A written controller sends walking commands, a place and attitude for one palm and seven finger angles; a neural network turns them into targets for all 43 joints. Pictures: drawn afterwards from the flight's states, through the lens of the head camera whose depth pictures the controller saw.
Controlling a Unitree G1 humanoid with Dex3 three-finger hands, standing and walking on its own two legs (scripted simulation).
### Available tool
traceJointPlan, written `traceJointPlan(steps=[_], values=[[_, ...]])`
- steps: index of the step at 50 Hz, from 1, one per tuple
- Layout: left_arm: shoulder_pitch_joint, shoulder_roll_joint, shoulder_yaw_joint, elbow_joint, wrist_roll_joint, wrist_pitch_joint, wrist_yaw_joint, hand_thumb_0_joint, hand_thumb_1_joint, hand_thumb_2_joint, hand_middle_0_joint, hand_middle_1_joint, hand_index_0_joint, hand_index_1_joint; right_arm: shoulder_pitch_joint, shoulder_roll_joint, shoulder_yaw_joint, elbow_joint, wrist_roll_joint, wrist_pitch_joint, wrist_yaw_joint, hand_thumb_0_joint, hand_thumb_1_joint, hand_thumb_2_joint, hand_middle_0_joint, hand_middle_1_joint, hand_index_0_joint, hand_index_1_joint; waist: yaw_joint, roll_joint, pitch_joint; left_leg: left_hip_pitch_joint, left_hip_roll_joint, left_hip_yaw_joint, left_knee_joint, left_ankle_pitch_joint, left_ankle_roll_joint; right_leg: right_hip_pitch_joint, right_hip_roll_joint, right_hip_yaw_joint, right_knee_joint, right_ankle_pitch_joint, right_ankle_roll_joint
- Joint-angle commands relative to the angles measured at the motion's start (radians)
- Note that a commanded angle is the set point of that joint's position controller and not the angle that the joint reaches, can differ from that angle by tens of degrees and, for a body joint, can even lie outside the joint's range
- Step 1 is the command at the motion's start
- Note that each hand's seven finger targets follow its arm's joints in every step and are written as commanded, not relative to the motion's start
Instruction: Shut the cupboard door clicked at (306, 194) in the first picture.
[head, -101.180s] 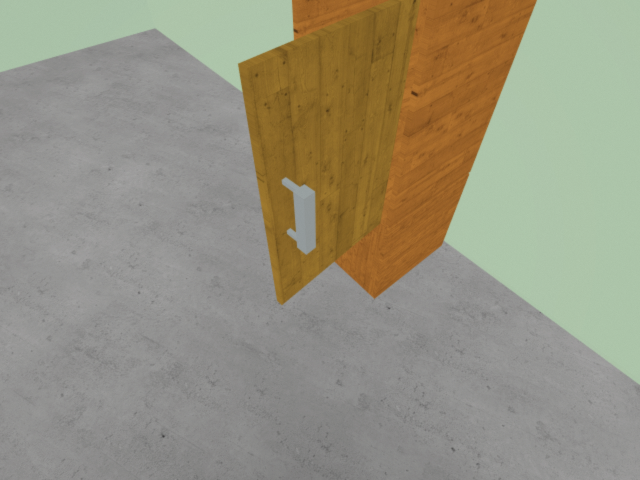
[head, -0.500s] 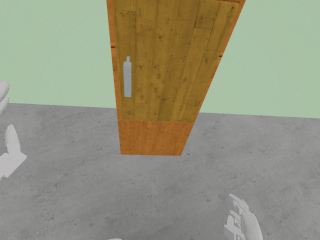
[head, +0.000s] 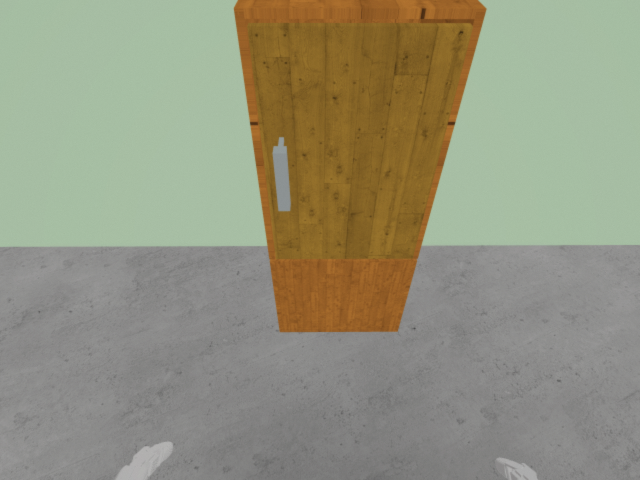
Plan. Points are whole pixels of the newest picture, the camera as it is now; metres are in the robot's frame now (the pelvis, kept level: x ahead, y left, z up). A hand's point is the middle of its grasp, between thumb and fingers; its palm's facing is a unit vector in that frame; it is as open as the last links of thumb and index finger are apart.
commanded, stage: let the arm hang, fingers relaxed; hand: left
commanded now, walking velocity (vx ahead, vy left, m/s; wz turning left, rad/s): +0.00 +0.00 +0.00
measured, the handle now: (282, 174) +0.72 +0.10 -0.02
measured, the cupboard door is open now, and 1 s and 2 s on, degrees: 0 0 0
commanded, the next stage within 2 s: look to check the result in 0.90 s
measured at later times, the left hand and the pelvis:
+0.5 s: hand out of the picture -0.07 +0.18 -0.15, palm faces +0.05 -0.97 -0.22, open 7.3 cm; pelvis +0.01 +0.00 +0.02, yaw +1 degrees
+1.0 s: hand out of the picture +0.00 +0.14 -0.16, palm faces +0.07 -0.99 -0.15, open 7.3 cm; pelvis +0.02 -0.01 +0.02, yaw +1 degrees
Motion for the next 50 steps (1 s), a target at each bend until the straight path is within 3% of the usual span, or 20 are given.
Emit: traceJointPlan(steps=[1, 2, 3, 4, 5, 6, 7, 8, 10, 12, 15, 16, 17, 19, 25, 36, 43, 50], values=[[-0.098, 0.168, 0.04, 0.049, 0.001, -0.04, 0.027, 0.0, 0.9, 0.9, -0.2, -0.3, -0.2, -0.3, 0.056, -0.063, -0.032, -0.032, -0.005, 0.018, -0.015, 0.0, -0.9, -0.9, 0.2, 0.3, 0.2, 0.3, -0.021, -0.159, 0.084, 0.206, -0.002, -0.011, 0.067, -0.07, -0.013, -0.308, -0.172, 0.156, -0.313, -0.16, -0.149], [-0.1, 0.151, 0.034, 0.094, -0.001, -0.04, 0.027, 0.0, 0.9, 0.9, -0.2, -0.3, -0.2, -0.3, 0.08, -0.042, -0.03, -0.011, -0.004, 0.016, -0.014, 0.0, -0.9, -0.9, 0.2, 0.3, 0.2, 0.3, -0.026, -0.088, 0.087, 0.211, 0.008, -0.024, 0.025, -0.044, -0.01, -0.292, -0.151, 0.13, -0.268, -0.13, -0.134], [-0.077, 0.131, 0.029, 0.142, -0.004, -0.041, 0.025, 0.0, 0.9, 0.9, -0.2, -0.3, -0.2, -0.3, 0.096, -0.041, -0.026, 0.009, -0.004, 0.009, -0.014, 0.0, -0.9, -0.9, 0.2, 0.3, 0.2, 0.3, -0.021, 0.023, 0.086, 0.186, 0.034, -0.077, -0.068, -0.003, 0.003, -0.249, -0.104, 0.099, -0.2, -0.094, -0.106], [-0.025, 0.108, 0.025, 0.191, -0.009, -0.041, 0.023, 0.0, 0.9, 0.9, -0.2, -0.3, -0.2, -0.3, 0.095, -0.055, -0.023, 0.02, -0.005, 0.002, -0.017, 0.0, -0.9, -0.9, 0.2, 0.3, 0.2, 0.3, 0.001, 0.15, 0.086, 0.112, 0.072, -0.165, -0.201, -0.025, 0.022, -0.158, -0.039, 0.065, -0.138, -0.056, -0.07], [0.041, 0.075, 0.035, 0.235, -0.012, -0.038, 0.023, 0.0, 0.9, 0.9, -0.2, -0.3, -0.2, -0.3, 0.087, -0.075, -0.029, 0.029, -0.01, 0.0, -0.024, 0.0, -0.9, -0.9, 0.2, 0.3, 0.2, 0.3, 0.028, 0.276, 0.056, 0.044, 0.111, -0.252, -0.329, -0.172, 0.042, -0.052, 0.006, 0.039, -0.083, -0.045, -0.053], [0.069, 0.08, 0.038, 0.277, -0.01, -0.036, 0.021, 0.0, 0.9, 0.9, -0.2, -0.3, -0.2, -0.3, 0.066, -0.09, -0.035, 0.035, -0.006, 0.001, -0.032, 0.0, -0.9, -0.9, 0.2, 0.3, 0.2, 0.3, 0.051, 0.328, 0.074, 0.006, 0.125, -0.297, -0.399, -0.26, 0.057, -0.014, 0.023, 0.036, -0.057, -0.028, -0.052], [0.085, 0.071, 0.035, 0.319, -0.009, -0.034, 0.017, 0.0, 0.9, 0.9, -0.2, -0.3, -0.2, -0.3, 0.072, -0.087, -0.037, 0.051, -0.004, 0.002, -0.037, 0.0, -0.9, -0.9, 0.2, 0.3, 0.2, 0.3, 0.054, 0.341, 0.06, -0.001, 0.129, -0.309, -0.439, -0.342, 0.06, 0.004, 0.029, 0.038, -0.04, -0.023, -0.052], [0.101, 0.057, 0.032, 0.354, -0.008, -0.036, 0.014, 0.0, 0.9, 0.9, -0.2, -0.3, -0.2, -0.3, 0.076, -0.079, -0.039, 0.063, -0.002, 0.003, -0.041, 0.0, -0.9, -0.9, 0.2, 0.3, 0.2, 0.3, 0.059, 0.321, 0.046, -0.001, 0.129, -0.302, -0.456, -0.383, 0.063, 0.019, 0.03, 0.04, -0.045, -0.011, -0.053], [0.134, 0.041, 0.024, 0.411, -0.008, -0.043, 0.013, 0.0, 0.9, 0.9, -0.2, -0.3, -0.2, -0.3, 0.091, -0.062, -0.039, 0.092, 0.003, 0.004, -0.045, 0.0, -0.9, -0.9, 0.2, 0.3, 0.2, 0.3, 0.065, 0.227, -0.013, 0.057, 0.112, -0.271, -0.439, -0.34, 0.06, 0.046, 0.031, 0.06, -0.113, 0.023, -0.055], [0.15, 0.039, 0.022, 0.452, -0.008, -0.051, 0.015, 0.0, 0.9, 0.9, -0.2, -0.3, -0.2, -0.3, 0.11, -0.042, -0.039, 0.117, 0.009, 0.006, -0.046, 0.0, -0.9, -0.9, 0.2, 0.3, 0.2, 0.3, 0.064, 0.069, -0.049, 0.093, 0.092, -0.229, -0.403, -0.261, 0.048, 0.085, 0.018, 0.081, -0.195, 0.048, -0.06], [0.123, 0.038, 0.015, 0.49, -0.011, -0.067, 0.022, 0.0, 0.9, 0.9, -0.2, -0.3, -0.2, -0.3, 0.14, 0.002, -0.037, 0.161, 0.014, 0.012, -0.043, 0.0, -0.9, -0.9, 0.2, 0.3, 0.2, 0.3, 0.032, -0.112, 0.0, 0.182, 0.03, -0.124, -0.262, -0.091, 0.014, -0.022, -0.058, 0.16, -0.321, 0.004, -0.086], [0.103, 0.046, 0.012, 0.497, -0.013, -0.072, 0.024, 0.0, 0.9, 0.9, -0.2, -0.3, -0.2, -0.3, 0.155, 0.01, -0.035, 0.176, 0.016, 0.013, -0.04, 0.0, -0.9, -0.9, 0.2, 0.3, 0.2, 0.3, 0.019, -0.143, 0.014, 0.248, 0.025, -0.102, -0.222, -0.018, 0.009, -0.081, -0.076, 0.166, -0.349, 0.0, -0.09], [0.082, 0.035, 0.009, 0.501, -0.014, -0.072, 0.027, 0.0, 0.9, 0.9, -0.2, -0.3, -0.2, -0.3, 0.171, 0.027, -0.033, 0.196, 0.016, 0.015, -0.039, 0.0, -0.9, -0.9, 0.2, 0.3, 0.2, 0.3, 0.004, -0.147, 0.04, 0.276, 0.028, -0.096, -0.205, 0.007, 0.007, -0.129, -0.082, 0.163, -0.363, -0.013, -0.089], [0.079, 0.025, 0.003, 0.519, -0.015, -0.069, 0.033, 0.0, 0.9, 0.9, -0.2, -0.3, -0.2, -0.3, 0.184, 0.035, -0.029, 0.226, 0.017, 0.018, -0.039, 0.0, -0.9, -0.9, 0.2, 0.3, 0.2, 0.3, 0.0, -0.132, 0.09, 0.281, 0.039, -0.098, -0.217, 0.013, 0.008, -0.164, -0.067, 0.142, -0.358, -0.023, -0.078], [0.136, -0.001, -0.002, 0.577, -0.015, -0.063, 0.041, 0.0, 0.9, 0.9, -0.2, -0.3, -0.2, -0.3, 0.172, 0.044, -0.02, 0.274, 0.014, 0.015, -0.043, 0.0, -0.9, -0.9, 0.2, 0.3, 0.2, 0.3, 0.021, -0.064, 0.178, 0.194, 0.05, -0.119, -0.301, -0.056, 0.016, -0.117, -0.034, 0.124, -0.321, -0.008, -0.062], [0.128, -0.018, 0.008, 0.585, -0.015, -0.071, 0.044, 0.0, 0.9, 0.9, -0.2, -0.3, -0.2, -0.3, 0.16, 0.062, -0.017, 0.286, 0.013, 0.002, -0.049, 0.0, -0.9, -0.9, 0.2, 0.3, 0.2, 0.3, 0.034, -0.013, 0.115, 0.22, 0.044, -0.106, -0.286, 0.046, 0.016, -0.038, -0.038, 0.117, -0.311, 0.09, -0.061], [0.105, -0.03, 0.012, 0.585, -0.017, -0.073, 0.046, 0.0, 0.9, 0.9, -0.2, -0.3, -0.2, -0.3, 0.16, 0.073, -0.014, 0.291, 0.012, -0.003, -0.053, 0.0, -0.9, -0.9, 0.2, 0.3, 0.2, 0.3, 0.033, -0.025, 0.12, 0.22, 0.046, -0.099, -0.263, 0.133, 0.016, -0.005, -0.045, 0.114, -0.32, 0.153, -0.061], [0.102, -0.031, 0.012, 0.586, -0.018, -0.072, 0.047, 0.0, 0.9, 0.9, -0.2, -0.3, -0.2, -0.3, 0.159, 0.07, -0.015, 0.294, 0.012, 0.0, -0.054, 0.0, -0.9, -0.9, 0.2, 0.3, 0.2, 0.3, 0.031, -0.035, 0.117, 0.239, 0.048, -0.096, -0.254, 0.139, 0.016, 0.0, -0.045, 0.117, -0.328, 0.157, -0.063]])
